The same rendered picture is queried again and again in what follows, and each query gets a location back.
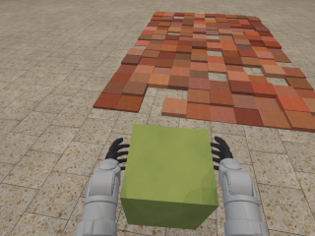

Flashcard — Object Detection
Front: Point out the carton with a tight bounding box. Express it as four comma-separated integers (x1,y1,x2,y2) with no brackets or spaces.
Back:
120,124,220,230

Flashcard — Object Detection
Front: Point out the robot right hand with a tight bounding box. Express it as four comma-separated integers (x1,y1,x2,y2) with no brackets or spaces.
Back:
210,136,233,171

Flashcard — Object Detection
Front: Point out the left robot forearm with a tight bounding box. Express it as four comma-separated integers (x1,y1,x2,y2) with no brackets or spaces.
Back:
75,158,121,236

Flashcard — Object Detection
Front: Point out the right robot forearm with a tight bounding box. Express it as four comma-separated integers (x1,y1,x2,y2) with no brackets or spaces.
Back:
219,158,270,236

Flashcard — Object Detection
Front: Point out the robot left hand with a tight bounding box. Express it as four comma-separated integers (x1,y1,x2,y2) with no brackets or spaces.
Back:
105,138,130,171

